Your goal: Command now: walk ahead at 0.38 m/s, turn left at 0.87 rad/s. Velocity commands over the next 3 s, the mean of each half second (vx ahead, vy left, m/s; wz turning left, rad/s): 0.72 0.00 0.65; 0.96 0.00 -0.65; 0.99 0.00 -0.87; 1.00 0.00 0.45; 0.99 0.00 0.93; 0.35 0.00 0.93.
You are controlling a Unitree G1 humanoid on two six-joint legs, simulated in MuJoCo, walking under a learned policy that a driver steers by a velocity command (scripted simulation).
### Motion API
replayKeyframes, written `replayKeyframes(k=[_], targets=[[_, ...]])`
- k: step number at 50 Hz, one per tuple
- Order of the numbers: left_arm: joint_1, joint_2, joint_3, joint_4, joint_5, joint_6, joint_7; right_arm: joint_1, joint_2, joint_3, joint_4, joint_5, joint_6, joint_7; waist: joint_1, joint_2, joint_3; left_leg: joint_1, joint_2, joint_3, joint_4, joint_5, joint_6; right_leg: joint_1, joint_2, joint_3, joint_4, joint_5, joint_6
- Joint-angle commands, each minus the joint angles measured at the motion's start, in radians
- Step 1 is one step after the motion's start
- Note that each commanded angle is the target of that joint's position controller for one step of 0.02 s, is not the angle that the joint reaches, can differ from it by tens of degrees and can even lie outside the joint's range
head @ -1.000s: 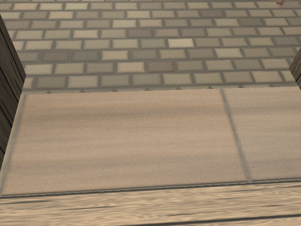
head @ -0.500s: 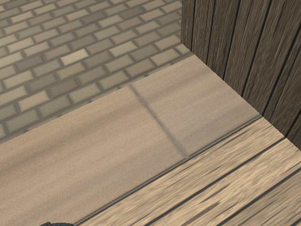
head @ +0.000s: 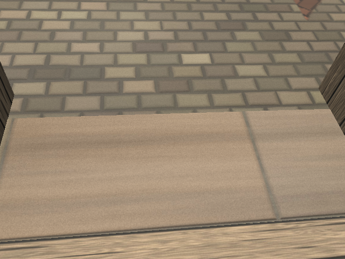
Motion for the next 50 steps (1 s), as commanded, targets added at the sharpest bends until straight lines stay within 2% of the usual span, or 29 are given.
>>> replayKeyframes(k=[1, 3, 6, 10, 14, 18, 19, 20, 21, 22, 23, 24, 25, 27, 28, 30, 33, 35, 37, 39, 40, 41, 42, 43, 44, 45, 46, 48, 50], targets=[[-0.130, 0.108, 0.020, -0.134, 0.004, -0.056, -0.018, 0.056, -0.181, -0.043, -0.047, 0.007, -0.008, -0.022, -0.029, 0.185, 0.034, 0.195, 0.263, -0.553, -0.505, -0.439, 0.167, -0.393, -0.003, 0.139, 0.075, 0.159, 0.003], [-0.082, 0.095, 0.015, -0.095, 0.023, -0.060, -0.020, 0.047, -0.160, -0.033, -0.051, 0.002, -0.038, -0.017, -0.018, 0.152, -0.012, 0.200, 0.195, -0.467, -0.490, -0.277, 0.148, -0.326, 0.009, 0.128, 0.059, 0.275, 0.015], [-0.115, 0.074, 0.007, -0.103, 0.011, -0.053, -0.020, 0.110, -0.175, -0.037, -0.025, 0.007, -0.070, -0.009, -0.032, 0.121, -0.007, 0.216, 0.163, -0.454, -0.476, -0.197, 0.159, -0.355, 0.022, 0.128, -0.027, 0.326, 0.039], [-0.207, 0.073, -0.001, -0.135, -0.002, -0.057, -0.018, 0.154, -0.187, -0.040, -0.020, 0.001, -0.085, -0.015, -0.070, 0.164, 0.022, 0.189, 0.151, -0.491, -0.464, -0.150, 0.173, -0.366, 0.036, 0.135, -0.180, 0.368, 0.078], [-0.314, 0.075, -0.010, -0.187, -0.014, -0.071, -0.019, 0.156, -0.210, -0.048, -0.023, 0.002, -0.096, -0.022, -0.105, 0.177, 0.043, 0.169, 0.152, -0.555, -0.426, -0.105, 0.171, -0.305, 0.054, 0.153, -0.333, 0.369, 0.077], [-0.205, 0.097, -0.006, -0.172, -0.008, -0.094, -0.023, 0.121, -0.193, -0.034, -0.001, 0.002, -0.120, -0.024, -0.055, 0.203, 0.023, 0.153, 0.201, -0.505, -0.437, 0.093, 0.122, -0.060, 0.036, 0.090, -0.449, 0.384, -0.005], [-0.124, 0.117, 0.006, -0.153, -0.006, -0.098, -0.014, 0.113, -0.197, -0.031, 0.008, -0.002, -0.127, -0.021, -0.011, 0.205, -0.011, 0.159, 0.192, -0.464, -0.356, 0.347, 0.103, 0.057, 0.067, 0.059, -0.467, 0.336, -0.031], [0.047, 0.151, 0.026, -0.101, -0.002, -0.105, 0.003, 0.113, -0.186, -0.026, 0.022, -0.010, -0.130, -0.018, 0.072, 0.146, -0.104, 0.148, 0.134, -0.372, -0.115, 0.621, 0.078, 0.249, 0.099, 0.044, -0.469, 0.276, -0.062], [0.287, 0.209, 0.046, -0.051, 0.008, -0.111, 0.022, 0.079, -0.166, -0.018, 0.013, -0.015, -0.133, -0.018, 0.191, 0.050, -0.244, -0.004, 0.061, -0.277, 0.242, 0.627, 0.052, 0.516, 0.003, 0.169, -0.457, 0.089, -0.105], [0.396, 0.333, 0.073, -0.026, 0.026, -0.112, 0.024, 0.111, -0.059, 0.008, -0.044, 0.015, -0.146, -0.014, 0.173, -0.308, -0.334, -0.337, -0.103, -0.172, 0.612, 0.110, -0.009, 0.722, -0.225, 0.761, -0.683, -0.434, -0.197], [0.291, 0.240, 0.052, -0.026, 0.003, -0.114, 0.003, 0.067, -0.059, 0.025, -0.037, -0.008, -0.155, -0.017, 0.115, -0.249, -0.201, -0.509, -0.100, -0.225, 0.711, -0.032, 0.013, 0.640, -0.264, 1.045, -0.811, -0.378, -0.225], [0.191, 0.185, 0.045, -0.043, -0.007, -0.113, -0.007, 0.017, -0.095, 0.023, -0.033, -0.026, -0.154, -0.013, 0.068, -0.093, -0.118, -0.543, -0.005, -0.173, 0.735, 0.073, 0.017, 0.563, -0.241, 0.893, -0.759, -0.270, -0.247], [0.202, 0.155, 0.041, -0.038, -0.014, -0.117, -0.012, -0.035, -0.123, 0.024, -0.033, -0.044, -0.159, -0.005, 0.074, 0.016, -0.113, -0.509, 0.036, -0.150, 0.702, 0.117, 0.011, 0.494, -0.199, 0.770, -0.745, -0.160, -0.262], [0.229, 0.086, 0.016, -0.001, -0.016, -0.125, -0.008, -0.099, -0.099, 0.036, -0.063, -0.067, -0.154, 0.000, 0.039, 0.026, -0.033, -0.473, 0.083, -0.143, 0.583, 0.115, -0.024, 0.349, -0.115, 0.646, -0.782, -0.006, -0.259], [0.249, 0.083, 0.014, 0.018, -0.022, -0.131, -0.004, -0.115, -0.083, 0.046, -0.074, -0.071, -0.146, 0.003, 0.028, -0.015, -0.007, -0.474, 0.091, -0.130, 0.537, 0.097, -0.044, 0.323, -0.090, 0.619, -0.801, 0.041, -0.268], [0.284, 0.088, 0.016, 0.041, -0.039, -0.140, 0.004, -0.167, -0.064, 0.063, -0.103, -0.077, -0.134, 0.015, 0.026, -0.024, 0.025, -0.496, 0.103, -0.096, 0.446, 0.080, -0.079, 0.286, -0.072, 0.574, -0.836, 0.149, -0.300], [0.264, 0.106, 0.028, 0.040, -0.036, -0.140, 0.012, -0.327, -0.042, 0.090, -0.167, -0.050, -0.138, 0.034, 0.041, -0.010, 0.062, -0.367, 0.075, -0.037, 0.158, 0.200, -0.121, 0.149, -0.021, 0.488, -0.885, 0.318, -0.287], [0.273, 0.135, 0.040, 0.049, -0.045, -0.140, 0.009, -0.375, -0.028, 0.100, -0.182, -0.034, -0.141, 0.036, 0.059, -0.035, 0.041, -0.182, 0.033, 0.003, 0.030, 0.289, -0.120, 0.087, -0.017, 0.465, -0.899, 0.503, -0.265], [0.288, 0.147, 0.044, 0.062, -0.055, -0.141, 0.005, -0.357, -0.052, 0.090, -0.175, -0.026, -0.142, 0.021, 0.049, -0.030, 0.005, -0.065, 0.016, -0.006, -0.033, 0.350, -0.107, 0.127, -0.039, 0.465, -0.844, 0.688, -0.234], [0.296, 0.178, 0.050, 0.072, -0.055, -0.141, 0.005, -0.219, -0.108, 0.062, -0.129, -0.028, -0.145, -0.005, -0.015, 0.001, -0.109, 0.133, -0.025, -0.007, -0.083, 0.253, -0.081, 0.196, -0.020, 0.429, -0.612, 0.991, -0.188], [0.277, 0.199, 0.056, 0.070, -0.055, -0.141, 0.001, -0.069, -0.134, 0.044, -0.086, -0.029, -0.147, -0.023, -0.096, 0.026, -0.197, 0.328, -0.010, -0.013, -0.096, 0.228, -0.068, 0.144, 0.020, 0.401, -0.395, 1.012, -0.163], [0.252, 0.166, 0.050, 0.058, -0.054, -0.150, -0.004, 0.110, -0.190, 0.017, -0.055, -0.041, -0.150, -0.049, -0.178, 0.052, -0.290, 0.559, 0.119, -0.123, -0.085, 0.071, -0.045, -0.013, 0.072, 0.374, -0.131, 0.830, -0.148], [0.279, -0.003, 0.011, 0.025, -0.063, -0.157, 0.005, 0.247, -0.254, -0.005, -0.038, -0.076, -0.150, -0.066, -0.173, 0.255, -0.417, 0.773, 0.441, -0.508, -0.164, -0.313, 0.005, -0.231, 0.145, 0.291, 0.201, 0.095, -0.148], [0.306, 0.024, 0.002, -0.020, -0.080, -0.141, 0.008, 0.181, -0.276, -0.014, -0.043, -0.063, -0.138, -0.060, -0.111, 0.368, -0.460, 0.707, 0.539, -0.922, -0.365, -0.528, 0.070, -0.359, 0.138, 0.222, 0.380, 0.074, -0.152], [0.222, 0.067, 0.010, -0.004, -0.053, -0.120, 0.009, 0.068, -0.176, -0.001, -0.053, -0.053, -0.134, -0.057, -0.090, 0.232, -0.268, 0.561, 0.472, -0.785, -0.378, -0.528, 0.069, -0.424, 0.060, 0.201, 0.410, 0.184, -0.154], [0.166, 0.068, 0.010, -0.003, -0.033, -0.109, -0.003, 0.029, -0.105, 0.015, -0.046, -0.045, -0.137, -0.050, -0.080, 0.141, -0.158, 0.435, 0.427, -0.601, -0.365, -0.335, 0.058, -0.419, 0.026, 0.188, 0.371, 0.237, -0.149], [0.137, 0.053, 0.010, -0.001, -0.026, -0.098, -0.016, 0.024, -0.081, 0.021, -0.029, -0.051, -0.142, -0.046, -0.060, 0.109, -0.094, 0.342, 0.387, -0.470, -0.385, -0.156, 0.043, -0.393, 0.001, 0.185, 0.343, 0.249, -0.138], [0.104, 0.022, 0.008, -0.021, -0.012, -0.065, -0.037, 0.041, -0.056, 0.031, 0.024, -0.028, -0.158, -0.046, -0.018, 0.168, -0.015, 0.244, 0.341, -0.288, -0.427, 0.009, 0.018, -0.383, -0.034, 0.187, 0.299, 0.256, -0.119], [0.027, -0.012, -0.003, -0.054, -0.008, -0.045, -0.049, 0.064, -0.008, 0.043, 0.071, -0.006, -0.175, -0.043, -0.005, 0.145, 0.015, 0.240, 0.298, -0.129, -0.451, 0.173, -0.019, -0.439, -0.040, 0.166, 0.283, 0.299, -0.115]])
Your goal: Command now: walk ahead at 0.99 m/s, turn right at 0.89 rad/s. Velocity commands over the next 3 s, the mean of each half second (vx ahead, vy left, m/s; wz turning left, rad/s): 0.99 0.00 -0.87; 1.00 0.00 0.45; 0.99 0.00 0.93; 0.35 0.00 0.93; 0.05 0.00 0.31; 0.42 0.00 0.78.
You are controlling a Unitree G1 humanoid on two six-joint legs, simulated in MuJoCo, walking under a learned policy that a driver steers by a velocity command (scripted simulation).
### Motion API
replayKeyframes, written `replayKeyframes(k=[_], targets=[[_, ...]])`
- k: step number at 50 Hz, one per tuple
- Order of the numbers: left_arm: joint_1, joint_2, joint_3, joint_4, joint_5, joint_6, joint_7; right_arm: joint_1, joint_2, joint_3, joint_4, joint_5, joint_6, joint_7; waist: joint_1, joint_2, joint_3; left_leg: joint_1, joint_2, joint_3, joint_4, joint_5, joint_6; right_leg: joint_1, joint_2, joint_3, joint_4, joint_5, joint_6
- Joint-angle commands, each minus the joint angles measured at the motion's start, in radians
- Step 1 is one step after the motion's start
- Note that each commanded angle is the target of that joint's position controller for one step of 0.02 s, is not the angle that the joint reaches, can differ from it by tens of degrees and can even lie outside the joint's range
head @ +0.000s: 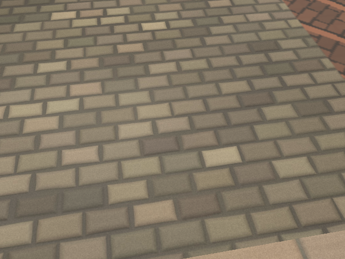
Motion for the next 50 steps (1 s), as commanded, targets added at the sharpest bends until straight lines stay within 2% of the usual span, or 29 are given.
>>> replayKeyframes(k=[1, 3, 6, 8, 10, 11, 12, 13, 14, 15, 16, 17, 19, 21, 25, 27, 29, 31, 33, 34, 35, 36, 37, 38, 39, 41, 43, 46, 50], targets=[[-0.082, -0.048, -0.026, -0.122, 0.013, 0.018, -0.028, 0.055, -0.028, -0.005, 0.004, 0.023, -0.037, 0.004, -0.002, 0.169, 0.070, 0.119, 0.258, -0.167, -0.282, 0.153, 0.074, -0.261, -0.086, 0.047, -0.031, 0.085, 0.012], [-0.161, -0.041, -0.035, -0.168, 0.012, 0.018, -0.042, 0.015, -0.033, -0.007, 0.020, 0.021, -0.052, 0.002, 0.025, 0.160, 0.111, 0.060, 0.217, -0.031, -0.316, 0.274, 0.062, -0.228, -0.085, 0.015, -0.152, 0.201, 0.012], [-0.254, -0.029, -0.047, -0.202, 0.011, 0.011, -0.062, 0.017, -0.088, -0.021, 0.050, 0.019, -0.059, 0.000, 0.030, 0.085, 0.150, 0.014, 0.183, 0.115, -0.374, 0.456, 0.051, -0.056, -0.041, -0.117, -0.418, 0.296, -0.032], [-0.272, -0.024, -0.049, -0.205, 0.019, 0.003, -0.059, 0.115, -0.131, -0.028, 0.075, 0.020, -0.053, -0.005, 0.034, 0.069, 0.091, 0.110, 0.201, 0.144, -0.268, 0.990, 0.048, 0.080, 0.053, -0.207, -0.474, 0.290, -0.075], [-0.098, 0.035, -0.028, -0.154, 0.016, -0.002, -0.042, 0.107, -0.210, -0.047, 0.060, 0.014, -0.019, -0.016, 0.141, 0.134, -0.031, 0.210, 0.232, 0.144, 0.013, 1.346, 0.040, 0.234, 0.128, -0.217, -0.484, 0.168, -0.109], [0.088, 0.075, -0.007, -0.098, 0.015, -0.003, -0.030, 0.066, -0.237, -0.053, 0.045, 0.006, 0.001, -0.020, 0.232, 0.160, -0.117, 0.173, 0.249, 0.122, 0.257, 1.392, 0.050, 0.424, 0.149, -0.175, -0.500, 0.104, -0.137], [0.278, 0.120, 0.023, -0.028, 0.014, -0.004, -0.010, 0.049, -0.231, -0.053, 0.037, -0.004, 0.013, -0.019, 0.307, 0.123, -0.195, 0.021, 0.225, 0.110, 0.578, 1.159, 0.044, 0.690, 0.149, -0.095, -0.582, 0.071, -0.166], [0.203, 0.186, 0.056, -0.021, -0.016, 0.012, 0.017, 0.034, -0.146, -0.039, 0.026, -0.011, 0.009, -0.003, 0.224, -0.108, -0.125, -0.273, 0.024, 0.093, 0.977, 0.076, 0.014, 0.805, 0.041, 0.114, -0.646, -0.005, -0.186], [0.106, 0.306, 0.067, -0.085, 0.027, 0.022, 0.018, 0.138, -0.092, -0.015, -0.101, 0.015, -0.012, 0.004, 0.080, -0.231, -0.292, -0.630, -0.044, -0.073, 1.268, -0.219, -0.041, 1.058, -0.213, 0.691, -0.788, 0.042, -0.404], [0.160, 0.259, 0.065, -0.097, 0.025, 0.026, 0.038, 0.006, -0.156, -0.018, -0.129, 0.010, -0.035, 0.002, 0.158, 0.004, -0.306, -0.707, -0.005, -0.213, 1.218, -0.110, -0.032, 1.019, -0.232, 0.812, -0.947, -0.124, -0.396], [0.130, 0.204, 0.053, -0.060, 0.016, 0.015, 0.050, -0.023, -0.150, -0.011, -0.131, 0.014, -0.047, 0.002, 0.106, 0.088, -0.117, -0.710, 0.050, -0.221, 1.072, -0.055, -0.021, 0.839, -0.219, 0.745, -1.019, -0.129, -0.349], [0.099, 0.164, 0.041, -0.039, 0.012, -0.002, 0.053, -0.042, -0.133, -0.004, -0.132, 0.002, -0.043, 0.001, 0.050, 0.127, -0.019, -0.642, 0.087, -0.215, 0.958, -0.049, -0.021, 0.665, -0.175, 0.655, -1.028, -0.030, -0.312], [0.050, 0.118, 0.020, -0.040, 0.006, -0.033, 0.056, 0.003, -0.119, 0.005, -0.109, -0.037, -0.001, 0.005, -0.029, 0.141, 0.052, -0.503, 0.117, -0.215, 0.850, -0.088, -0.043, 0.431, -0.091, 0.513, -1.034, 0.132, -0.287], [0.057, 0.091, 0.006, -0.033, -0.013, -0.060, 0.049, -0.019, -0.085, 0.015, -0.120, -0.042, 0.028, 0.016, -0.052, 0.122, 0.071, -0.447, 0.137, -0.178, 0.713, -0.111, -0.057, 0.300, -0.040, 0.397, -1.064, 0.171, -0.274], [0.112, 0.077, 0.003, 0.002, -0.028, -0.102, 0.032, -0.228, -0.011, 0.048, -0.177, 0.000, 0.019, 0.048, 0.026, 0.055, 0.127, -0.313, 0.119, -0.077, 0.278, 0.335, 0.002, 0.219, 0.037, 0.201, -1.158, 0.395, -0.175], [0.173, 0.088, 0.003, 0.033, -0.042, -0.117, 0.025, -0.288, -0.013, 0.047, -0.175, 0.026, 0.019, 0.047, 0.070, 0.050, 0.119, -0.256, 0.081, -0.042, 0.169, 0.519, 0.049, 0.322, -0.004, 0.176, -1.222, 0.505, -0.133], [0.192, 0.125, 0.008, 0.052, -0.028, -0.120, 0.032, -0.292, -0.049, 0.035, -0.160, 0.024, 0.019, 0.049, 0.077, 0.038, 0.098, -0.270, 0.038, -0.025, 0.093, 0.500, 0.091, 0.519, -0.042, 0.127, -1.196, 0.733, -0.091], [0.190, 0.173, 0.017, 0.062, -0.003, -0.107, 0.054, -0.217, -0.096, 0.011, -0.130, 0.021, 0.018, 0.051, 0.021, -0.013, 0.025, -0.212, -0.051, 0.002, 0.096, 0.351, 0.117, 0.673, -0.088, 0.076, -1.057, 1.127, -0.049], [0.102, 0.189, 0.023, 0.051, 0.047, -0.075, 0.076, 0.115, -0.162, -0.022, -0.024, 0.036, 0.028, 0.037, -0.162, -0.054, -0.122, 0.031, -0.116, -0.004, 0.135, 0.192, 0.147, 0.698, -0.121, 0.022, -0.660, 1.372, -0.022], [0.039, 0.177, 0.020, 0.037, 0.054, -0.063, 0.083, 0.330, -0.194, -0.043, 0.042, 0.033, 0.036, 0.024, -0.280, -0.020, -0.180, 0.238, -0.087, -0.038, 0.109, 0.142, 0.175, 0.561, -0.081, -0.033, -0.313, 1.252, -0.007], [0.134, 0.026, -0.018, -0.007, 0.028, -0.072, 0.063, 0.370, -0.300, -0.076, 0.056, 0.008, 0.044, 0.015, -0.165, 0.294, -0.249, 0.564, 0.145, -0.457, 0.168, -0.031, 0.325, 0.111, 0.069, -0.028, 0.204, 0.338, 0.058], [0.177, 0.008, -0.041, -0.020, 0.011, -0.101, 0.044, 0.290, -0.261, -0.074, 0.050, 0.016, 0.055, 0.032, -0.092, 0.351, -0.336, 0.641, 0.264, -0.978, -0.103, -0.178, 0.415, -0.138, 0.175, 0.064, 0.327, -0.191, 0.063], [0.060, 0.045, -0.047, -0.047, 0.014, -0.114, 0.049, 0.168, -0.215, -0.071, 0.020, 0.018, 0.052, 0.037, -0.090, 0.180, -0.185, 0.515, 0.247, -0.928, -0.177, -0.219, 0.398, -0.218, 0.087, 0.127, 0.291, -0.068, 0.044], [-0.005, 0.068, -0.052, -0.060, 0.021, -0.123, 0.044, 0.137, -0.170, -0.064, 0.023, 0.029, 0.051, 0.041, -0.070, 0.045, -0.105, 0.366, 0.226, -0.812, -0.192, -0.190, 0.363, -0.182, 0.028, 0.128, 0.191, -0.002, 0.037], [-0.051, 0.063, -0.057, -0.075, 0.033, -0.121, 0.042, 0.133, -0.144, -0.058, 0.035, 0.027, 0.049, 0.039, -0.049, -0.007, -0.030, 0.223, 0.182, -0.728, -0.214, -0.122, 0.335, -0.139, -0.002, 0.113, 0.105, 0.004, 0.040], [-0.069, 0.028, -0.074, -0.116, 0.060, -0.086, 0.032, 0.144, -0.115, -0.042, 0.067, 0.029, 0.037, 0.027, 0.018, 0.007, 0.052, 0.028, 0.102, -0.625, -0.245, -0.060, 0.313, -0.088, -0.035, 0.100, -0.002, -0.038, 0.074], [-0.106, 0.013, -0.089, -0.149, 0.062, -0.061, 0.028, 0.151, -0.143, -0.050, 0.065, 0.035, 0.019, 0.030, 0.032, 0.038, 0.091, -0.089, 0.063, -0.569, -0.289, -0.018, 0.325, -0.079, -0.058, 0.063, -0.135, -0.058, 0.106], [-0.298, 0.000, -0.109, -0.230, 0.035, -0.066, 0.012, 0.154, -0.154, -0.062, 0.052, 0.039, 0.010, 0.030, -0.017, 0.062, 0.151, -0.210, 0.006, -0.504, -0.359, 0.109, 0.294, -0.005, -0.052, 0.003, -0.444, 0.184, 0.145], [-0.378, -0.004, -0.111, -0.264, 0.012, -0.072, 0.013, 0.218, -0.177, -0.080, 0.065, 0.056, 0.008, 0.035, -0.087, 0.095, 0.082, -0.070, 0.010, -0.501, -0.301, 0.447, 0.222, 0.117, 0.001, -0.012, -0.655, 0.411, 0.127]])
Over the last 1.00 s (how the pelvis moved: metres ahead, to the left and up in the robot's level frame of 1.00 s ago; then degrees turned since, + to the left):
0.69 0.10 0.01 -5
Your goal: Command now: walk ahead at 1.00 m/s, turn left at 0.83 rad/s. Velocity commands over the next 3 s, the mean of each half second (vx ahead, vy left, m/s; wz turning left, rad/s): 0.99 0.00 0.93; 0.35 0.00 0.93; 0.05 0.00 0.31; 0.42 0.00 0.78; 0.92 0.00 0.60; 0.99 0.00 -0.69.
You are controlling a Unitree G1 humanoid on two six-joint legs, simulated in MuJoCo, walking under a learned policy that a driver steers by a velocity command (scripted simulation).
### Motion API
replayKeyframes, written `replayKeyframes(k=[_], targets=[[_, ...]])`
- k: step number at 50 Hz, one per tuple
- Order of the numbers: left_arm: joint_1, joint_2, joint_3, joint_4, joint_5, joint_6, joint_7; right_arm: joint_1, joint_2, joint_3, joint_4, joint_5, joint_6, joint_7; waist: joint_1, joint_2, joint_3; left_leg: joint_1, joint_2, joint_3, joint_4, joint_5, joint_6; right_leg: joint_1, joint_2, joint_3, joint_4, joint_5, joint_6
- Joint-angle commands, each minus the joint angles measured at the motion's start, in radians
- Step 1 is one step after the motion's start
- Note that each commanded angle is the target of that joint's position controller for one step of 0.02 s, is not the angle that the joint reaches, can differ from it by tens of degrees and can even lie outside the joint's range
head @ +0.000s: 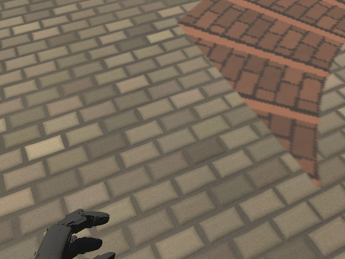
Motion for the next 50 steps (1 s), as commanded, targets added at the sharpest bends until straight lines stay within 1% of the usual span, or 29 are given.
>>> replayKeyframes(k=[1, 3, 4, 5, 6, 7, 8, 9, 10, 12, 14, 18, 22, 24, 26, 27, 28, 29, 30, 32, 33, 34, 36, 40, 44, 47, 48, 49, 50], targets=[[-0.104, 0.100, 0.028, -0.091, -0.014, -0.013, 0.007, -0.042, -0.196, -0.054, -0.075, 0.007, -0.019, -0.008, 0.027, 0.064, 0.041, -0.229, 0.197, -0.194, -0.079, 0.510, 0.075, 0.278, 0.086, -0.085, -0.117, 0.110, -0.008], [-0.037, 0.135, 0.045, -0.076, -0.013, -0.018, 0.020, -0.056, -0.215, -0.059, -0.078, 0.003, -0.014, -0.021, 0.063, 0.066, -0.022, -0.150, 0.198, -0.200, 0.058, 0.714, 0.034, 0.406, 0.124, -0.076, -0.190, 0.021, -0.025], [0.079, 0.177, 0.065, -0.044, -0.017, -0.022, 0.033, -0.068, -0.247, -0.066, -0.081, -0.006, -0.015, -0.021, 0.119, 0.062, -0.110, -0.127, 0.189, -0.191, 0.216, 0.833, 0.012, 0.542, 0.147, -0.076, -0.181, -0.077, -0.038], [0.262, 0.212, 0.085, 0.000, -0.019, -0.027, 0.049, -0.122, -0.268, -0.071, -0.094, -0.009, -0.019, -0.017, 0.229, 0.060, -0.201, -0.202, 0.158, -0.177, 0.438, 0.791, -0.006, 0.751, 0.103, -0.051, -0.175, -0.132, -0.052], [0.488, 0.281, 0.117, 0.034, 0.002, -0.030, 0.073, -0.153, -0.191, -0.050, -0.120, -0.014, -0.033, -0.015, 0.319, -0.008, -0.335, -0.339, 0.120, -0.120, 0.736, 0.550, -0.005, 0.989, -0.073, 0.106, -0.151, -0.436, -0.082], [0.499, 0.340, 0.134, 0.039, 0.046, -0.027, 0.074, -0.032, -0.012, -0.005, -0.157, 0.031, -0.032, -0.023, 0.218, -0.294, -0.471, -0.654, 0.020, -0.003, 1.052, -0.259, -0.028, 1.243, -0.400, 0.611, -0.274, -0.671, -0.178], [0.433, 0.319, 0.148, 0.039, 0.018, -0.011, 0.068, -0.069, -0.090, 0.002, -0.174, 0.015, -0.014, -0.027, 0.209, -0.295, -0.452, -0.782, 0.095, 0.056, 1.156, -0.162, -0.014, 1.163, -0.393, 0.818, -0.392, -0.847, -0.219], [0.345, 0.206, 0.127, 0.029, 0.010, -0.010, 0.065, -0.194, -0.144, -0.011, -0.166, -0.010, 0.000, -0.025, 0.218, -0.145, -0.256, -0.820, 0.153, 0.084, 1.126, -0.046, -0.015, 0.997, -0.315, 0.612, -0.410, -0.792, -0.192], [0.317, 0.151, 0.114, 0.047, 0.009, -0.011, 0.058, -0.252, -0.145, -0.013, -0.172, -0.023, 0.008, -0.011, 0.206, -0.050, -0.148, -0.802, 0.185, 0.097, 1.077, 0.006, -0.023, 0.869, -0.269, 0.436, -0.406, -0.579, -0.176], [0.358, 0.119, 0.105, 0.103, 0.006, -0.021, 0.057, -0.294, -0.098, -0.007, -0.194, -0.041, 0.033, 0.020, 0.171, -0.060, -0.053, -0.771, 0.230, 0.103, 1.041, 0.010, -0.036, 0.725, -0.206, 0.220, -0.434, -0.328, -0.148], [0.396, 0.083, 0.099, 0.155, -0.019, -0.039, 0.043, -0.349, -0.048, 0.009, -0.238, -0.041, 0.058, 0.034, 0.143, -0.089, -0.014, -0.812, 0.262, 0.116, 1.026, 0.010, -0.039, 0.694, -0.194, 0.096, -0.456, -0.165, -0.125], [0.358, 0.084, 0.099, 0.185, -0.028, -0.060, 0.033, -0.482, -0.043, 0.032, -0.325, -0.043, 0.066, 0.059, 0.100, -0.073, 0.047, -0.808, 0.255, 0.188, 0.891, 0.197, -0.042, 0.602, -0.119, -0.184, -0.524, 0.114, -0.085], [0.369, 0.167, 0.114, 0.212, -0.027, -0.066, 0.041, -0.596, -0.059, 0.044, -0.358, -0.038, 0.065, 0.086, 0.098, -0.017, 0.125, -0.621, 0.200, 0.323, 0.546, 0.331, 0.005, 0.577, -0.091, -0.342, -0.577, 0.356, -0.062], [0.414, 0.216, 0.124, 0.218, -0.030, -0.052, 0.054, -0.556, -0.082, 0.038, -0.333, -0.046, 0.059, 0.079, 0.071, -0.034, 0.077, -0.529, 0.111, 0.393, 0.488, 0.286, 0.032, 0.696, -0.102, -0.364, -0.419, 0.850, -0.045], [0.399, 0.273, 0.139, 0.200, -0.032, -0.017, 0.068, -0.287, -0.125, 0.017, -0.250, -0.056, 0.045, 0.062, -0.059, -0.053, -0.082, -0.211, 0.036, 0.373, 0.430, 0.240, 0.065, 0.667, -0.139, -0.341, 0.005, 1.047, -0.042], [0.372, 0.267, 0.138, 0.184, -0.035, -0.009, 0.062, -0.087, -0.164, -0.009, -0.180, -0.057, 0.037, 0.038, -0.128, -0.031, -0.179, 0.054, 0.035, 0.297, 0.360, 0.310, 0.102, 0.538, -0.137, -0.323, 0.307, 0.845, -0.035], [0.378, 0.207, 0.136, 0.185, -0.034, -0.009, 0.043, -0.115, -0.207, -0.040, -0.170, -0.024, 0.046, -0.002, -0.078, 0.140, -0.154, 0.219, 0.133, 0.133, 0.286, 0.436, 0.118, 0.286, 0.056, -0.324, 0.664, -0.244, 0.002], [0.511, 0.156, 0.116, 0.084, -0.044, -0.008, 0.049, -0.153, -0.370, -0.073, -0.220, -0.059, 0.063, -0.001, 0.034, 0.243, -0.359, 0.557, 0.464, -0.346, 0.372, 1.108, 0.359, -0.051, 0.140, -0.201, 1.113, -0.637, 0.061], [0.406, 0.203, 0.112, 0.052, -0.038, -0.015, 0.059, -0.117, -0.354, -0.088, -0.264, -0.036, 0.074, -0.018, -0.040, 0.024, -0.514, 0.557, 0.488, -0.470, 0.253, 0.952, 0.402, -0.111, 0.111, -0.032, 1.130, -0.530, 0.049], [0.327, 0.165, 0.094, 0.026, -0.025, -0.016, 0.055, -0.236, -0.258, -0.064, -0.232, -0.012, 0.071, -0.040, 0.083, -0.069, -0.187, 0.144, 0.391, -0.340, 0.115, 0.731, 0.306, -0.066, 0.017, -0.004, 0.844, -0.471, 0.033], [0.317, 0.166, 0.095, 0.036, -0.006, 0.002, 0.058, -0.268, -0.220, -0.051, -0.234, -0.008, 0.063, -0.044, 0.116, -0.093, -0.078, -0.034, 0.351, -0.281, 0.099, 0.808, 0.270, -0.004, 0.004, -0.012, 0.772, -0.478, 0.039], [0.338, 0.168, 0.097, 0.043, 0.009, 0.031, 0.061, -0.286, -0.188, -0.039, -0.236, -0.004, 0.057, -0.044, 0.148, -0.107, -0.042, -0.164, 0.319, -0.229, 0.081, 0.876, 0.248, 0.073, -0.009, -0.016, 0.701, -0.478, 0.050], [0.336, 0.142, 0.093, 0.033, 0.010, 0.063, 0.063, -0.298, -0.192, -0.039, -0.228, -0.009, 0.045, -0.032, 0.174, -0.106, -0.064, -0.308, 0.263, -0.167, 0.084, 0.939, 0.221, 0.185, -0.020, -0.026, 0.531, -0.471, 0.068], [0.234, 0.093, 0.074, -0.016, -0.015, 0.068, 0.067, -0.293, -0.198, -0.052, -0.221, -0.022, 0.053, -0.026, 0.150, -0.021, -0.148, -0.357, 0.157, -0.120, 0.169, 0.937, 0.123, 0.279, 0.045, -0.045, 0.284, -0.224, 0.040], [0.116, 0.112, 0.068, -0.053, -0.028, 0.070, 0.067, -0.259, -0.194, -0.060, -0.229, -0.021, 0.087, -0.030, 0.089, 0.069, -0.124, -0.304, 0.122, -0.226, 0.223, 0.710, 0.054, 0.293, 0.121, -0.014, 0.098, -0.179, 0.023], [0.187, 0.143, 0.077, -0.018, -0.028, 0.044, 0.072, -0.265, -0.176, -0.058, -0.235, -0.030, 0.089, -0.035, 0.113, 0.101, -0.091, -0.249, 0.131, -0.280, 0.311, 0.550, -0.007, 0.397, 0.135, 0.009, -0.141, -0.148, -0.004], [0.236, 0.148, 0.080, -0.002, -0.021, 0.029, 0.077, -0.271, -0.162, -0.052, -0.238, -0.017, 0.081, -0.037, 0.144, 0.093, -0.079, -0.284, 0.106, -0.265, 0.388, 0.481, -0.043, 0.501, 0.110, 0.014, -0.262, -0.027, -0.028], [0.273, 0.209, 0.092, -0.002, -0.012, 0.019, 0.087, -0.209, -0.101, -0.035, -0.253, -0.005, 0.072, -0.039, 0.122, -0.056, -0.143, -0.363, 0.042, -0.162, 0.605, 0.164, -0.090, 0.659, -0.113, 0.188, -0.256, 0.239, -0.090], [0.274, 0.271, 0.106, -0.013, -0.016, 0.041, 0.084, -0.100, -0.101, -0.038, -0.264, -0.004, 0.079, -0.047, 0.077, -0.243, -0.229, -0.488, -0.114, 0.029, 0.789, -0.429, -0.127, 0.742, -0.364, 0.490, -0.287, 0.583, -0.273]])
Over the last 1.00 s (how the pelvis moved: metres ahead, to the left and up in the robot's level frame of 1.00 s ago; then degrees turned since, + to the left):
0.95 -0.19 0.00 -9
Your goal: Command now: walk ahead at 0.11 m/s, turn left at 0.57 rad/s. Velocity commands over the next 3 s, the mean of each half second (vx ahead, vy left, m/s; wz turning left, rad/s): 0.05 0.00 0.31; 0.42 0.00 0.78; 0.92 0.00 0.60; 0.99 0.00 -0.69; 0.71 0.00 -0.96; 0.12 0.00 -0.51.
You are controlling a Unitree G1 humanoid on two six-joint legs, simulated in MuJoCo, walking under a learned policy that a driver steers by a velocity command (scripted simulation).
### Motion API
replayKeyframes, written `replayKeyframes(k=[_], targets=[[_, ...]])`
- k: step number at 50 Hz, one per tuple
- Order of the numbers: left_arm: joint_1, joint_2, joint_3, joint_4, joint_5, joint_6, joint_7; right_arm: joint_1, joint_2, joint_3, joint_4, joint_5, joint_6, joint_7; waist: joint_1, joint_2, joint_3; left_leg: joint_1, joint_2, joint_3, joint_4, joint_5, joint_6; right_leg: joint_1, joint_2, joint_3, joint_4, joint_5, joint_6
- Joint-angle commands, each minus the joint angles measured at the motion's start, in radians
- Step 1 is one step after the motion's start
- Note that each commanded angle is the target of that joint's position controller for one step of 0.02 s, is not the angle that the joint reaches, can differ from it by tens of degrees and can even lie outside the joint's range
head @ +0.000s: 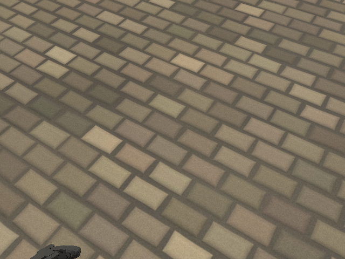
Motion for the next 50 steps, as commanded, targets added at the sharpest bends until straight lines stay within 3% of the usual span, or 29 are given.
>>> replayKeyframes(k=[1, 2, 3, 4, 6, 10, 13, 15, 16, 17, 18, 19, 20, 22, 24, 27, 30, 31, 32, 33, 34, 35, 36, 37, 38, 40, 43, 50], targets=[[0.194, 0.182, 0.062, -0.020, -0.027, 0.016, 0.002, 0.177, -0.085, -0.012, -0.044, -0.049, -0.008, -0.009, 0.026, -0.130, -0.259, -0.253, 0.055, 0.120, 0.467, -0.282, -0.075, 0.472, -0.453, 0.490, -0.094, 0.860, -0.291], [0.151, 0.178, 0.069, -0.027, -0.023, 0.025, 0.007, 0.135, -0.068, -0.005, -0.045, -0.034, 0.000, -0.003, 0.031, -0.183, -0.275, -0.297, 0.084, 0.138, 0.548, -0.194, -0.079, 0.437, -0.458, 0.509, -0.136, 0.608, -0.326], [0.112, 0.120, 0.056, -0.034, -0.016, 0.035, 0.006, 0.041, -0.092, -0.006, -0.041, -0.031, 0.014, 0.000, 0.054, -0.076, -0.207, -0.266, 0.116, 0.122, 0.544, -0.093, -0.089, 0.333, -0.359, 0.391, -0.189, 0.380, -0.272], [0.074, 0.106, 0.050, -0.030, -0.010, 0.039, 0.004, -0.024, -0.088, -0.006, -0.062, -0.019, 0.026, 0.010, 0.055, -0.096, -0.154, -0.241, 0.120, 0.121, 0.506, -0.038, -0.095, 0.260, -0.277, 0.279, -0.215, 0.266, -0.221], [0.062, 0.118, 0.057, -0.008, -0.001, 0.035, -0.005, -0.023, -0.063, 0.006, -0.061, -0.003, 0.039, 0.024, 0.042, -0.122, -0.123, -0.187, 0.108, 0.140, 0.452, 0.003, -0.104, 0.203, -0.203, 0.152, -0.225, 0.277, -0.186], [0.102, 0.118, 0.064, 0.031, -0.004, 0.031, -0.018, -0.040, -0.019, 0.034, -0.055, -0.004, 0.045, 0.024, 0.056, -0.150, -0.140, -0.106, 0.127, 0.180, 0.190, -0.033, -0.090, 0.224, -0.197, 0.119, -0.244, 0.173, -0.190], [0.122, 0.135, 0.074, 0.055, 0.000, 0.049, -0.031, -0.068, -0.008, 0.052, -0.047, 0.000, 0.046, 0.022, 0.081, -0.205, -0.124, 0.007, 0.158, 0.231, -0.034, -0.022, -0.059, 0.191, -0.197, 0.129, -0.276, -0.004, -0.195], [0.132, 0.144, 0.079, 0.072, -0.009, 0.068, -0.034, -0.026, 0.001, 0.060, -0.017, -0.004, 0.035, 0.020, 0.057, -0.191, -0.108, 0.120, 0.164, 0.264, -0.247, 0.115, -0.031, 0.141, -0.181, 0.116, -0.252, -0.042, -0.170], [0.156, 0.140, 0.079, 0.084, -0.015, 0.072, -0.034, -0.015, -0.001, 0.062, -0.004, -0.012, 0.027, 0.017, 0.051, -0.166, -0.093, 0.191, 0.170, 0.251, -0.360, 0.190, -0.006, 0.086, -0.171, 0.108, -0.237, -0.067, -0.133], [0.187, 0.122, 0.077, 0.089, -0.014, 0.069, -0.036, -0.039, -0.029, 0.064, -0.012, -0.024, 0.016, 0.013, 0.063, -0.083, -0.085, 0.231, 0.248, 0.139, -0.434, 0.204, 0.019, 0.027, -0.149, 0.084, -0.197, -0.118, -0.078], [0.199, 0.055, 0.060, 0.061, -0.021, 0.061, -0.045, -0.069, -0.103, 0.055, -0.034, -0.039, 0.008, 0.008, 0.088, 0.150, -0.114, 0.233, 0.480, -0.148, -0.526, 0.140, 0.082, -0.036, -0.047, -0.032, -0.035, -0.233, -0.017], [0.136, 0.074, 0.062, 0.062, -0.024, 0.065, -0.033, -0.134, -0.072, 0.062, -0.036, -0.033, 0.000, 0.005, 0.066, 0.194, -0.043, -0.063, 0.567, -0.168, -0.546, 0.192, 0.149, 0.104, -0.007, -0.066, 0.022, -0.314, -0.003], [0.102, 0.096, 0.073, 0.059, -0.024, 0.071, -0.029, -0.181, -0.052, 0.067, -0.035, -0.029, -0.009, 0.005, 0.089, 0.152, 0.002, -0.105, 0.494, -0.125, -0.526, 0.220, 0.135, 0.157, -0.012, -0.050, 0.084, -0.267, -0.005], [0.117, 0.121, 0.089, 0.069, -0.019, 0.074, -0.023, -0.167, -0.102, 0.043, -0.019, -0.021, -0.011, -0.002, 0.089, 0.175, 0.014, -0.021, 0.431, -0.091, -0.463, 0.412, 0.123, 0.066, 0.030, -0.076, 0.182, -0.281, -0.008], [0.141, 0.115, 0.092, 0.072, -0.015, 0.076, -0.017, -0.101, -0.113, 0.028, -0.004, -0.005, -0.009, -0.002, 0.074, 0.161, -0.026, 0.106, 0.436, -0.115, -0.393, 0.716, 0.162, -0.024, 0.041, -0.070, 0.283, -0.348, 0.005], [0.096, 0.088, 0.083, 0.040, -0.027, 0.073, -0.004, -0.062, -0.104, 0.010, 0.007, 0.001, -0.001, -0.002, 0.057, 0.144, -0.069, 0.202, 0.430, -0.162, -0.348, 0.817, 0.177, -0.072, 0.033, -0.047, 0.278, -0.363, 0.023], [0.075, 0.081, 0.076, 0.014, -0.036, 0.067, -0.002, -0.070, -0.111, -0.009, 0.005, -0.002, 0.008, 0.005, 0.052, 0.170, -0.103, 0.197, 0.396, -0.217, -0.336, 0.771, 0.154, 0.003, 0.060, -0.039, 0.151, -0.341, 0.019], [0.107, 0.084, 0.075, 0.016, -0.032, 0.062, -0.006, -0.064, -0.118, -0.018, 0.006, -0.001, 0.011, 0.011, 0.062, 0.160, -0.153, 0.163, 0.373, -0.242, -0.358, 0.504, 0.148, 0.087, 0.071, -0.040, 0.084, -0.358, 0.012], [0.156, 0.081, 0.075, 0.030, -0.029, 0.058, -0.008, -0.117, -0.122, -0.023, -0.011, -0.004, 0.015, 0.020, 0.102, 0.149, -0.153, 0.046, 0.337, -0.258, -0.381, 0.167, 0.126, 0.227, 0.079, -0.038, -0.040, -0.343, -0.002], [0.245, 0.080, 0.079, 0.063, -0.029, 0.055, -0.002, -0.209, -0.108, -0.023, -0.041, -0.001, 0.019, 0.024, 0.179, 0.108, -0.117, -0.172, 0.268, -0.228, -0.366, -0.117, 0.074, 0.451, 0.067, -0.045, -0.228, -0.245, -0.019], [0.329, 0.182, 0.104, 0.085, -0.021, 0.049, 0.012, -0.222, -0.040, -0.009, -0.067, 0.003, 0.013, 0.019, 0.212, -0.072, -0.100, -0.443, 0.160, -0.081, -0.166, -0.245, -0.006, 0.677, -0.115, 0.114, -0.331, -0.400, -0.048], [0.282, 0.296, 0.125, 0.055, -0.005, 0.045, 0.017, -0.186, 0.043, 0.015, -0.090, -0.001, 0.003, 0.014, 0.182, -0.256, -0.108, -0.587, 0.065, 0.090, 0.140, -0.138, -0.038, 0.656, -0.418, 0.480, -0.435, -0.675, -0.104], [0.198, 0.271, 0.125, 0.047, 0.013, 0.044, 0.016, -0.263, -0.056, 0.001, -0.105, -0.028, -0.004, 0.015, 0.156, -0.131, -0.014, -0.610, 0.198, 0.093, 0.229, 0.028, -0.043, 0.464, -0.437, 0.482, -0.445, -0.702, -0.139], [0.140, 0.195, 0.104, 0.037, 0.011, 0.033, 0.010, -0.258, -0.085, -0.012, -0.094, -0.026, -0.006, 0.031, 0.117, -0.094, 0.020, -0.570, 0.220, 0.090, 0.284, 0.113, -0.046, 0.399, -0.369, 0.397, -0.441, -0.658, -0.127], [0.100, 0.156, 0.092, 0.031, 0.004, 0.022, 0.003, -0.205, -0.081, -0.014, -0.072, -0.027, -0.006, 0.051, 0.083, -0.102, 0.016, -0.557, 0.221, 0.112, 0.344, 0.169, -0.057, 0.391, -0.309, 0.286, -0.441, -0.570, -0.102], [0.103, 0.139, 0.086, 0.030, -0.006, 0.003, -0.004, -0.129, -0.074, -0.014, -0.043, -0.032, 0.003, 0.084, 0.067, -0.137, -0.005, -0.543, 0.241, 0.164, 0.464, 0.229, -0.064, 0.378, -0.247, 0.124, -0.443, -0.477, -0.081], [0.187, 0.147, 0.094, 0.060, 0.002, -0.024, -0.020, -0.187, -0.044, 0.000, -0.073, -0.024, 0.006, 0.101, 0.097, -0.092, 0.025, -0.621, 0.273, 0.187, 0.514, 0.308, -0.069, 0.393, -0.252, 0.025, -0.444, -0.410, -0.081], [0.342, 0.133, 0.097, 0.143, 0.009, -0.057, -0.025, -0.345, -0.026, 0.016, -0.123, -0.031, -0.004, 0.121, 0.157, -0.072, 0.112, -0.759, 0.322, 0.233, 0.396, 0.360, -0.043, 0.512, -0.297, -0.140, -0.482, -0.293, -0.086]])
Over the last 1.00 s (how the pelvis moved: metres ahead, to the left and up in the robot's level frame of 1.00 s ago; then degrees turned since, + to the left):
0.75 0.13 -0.02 57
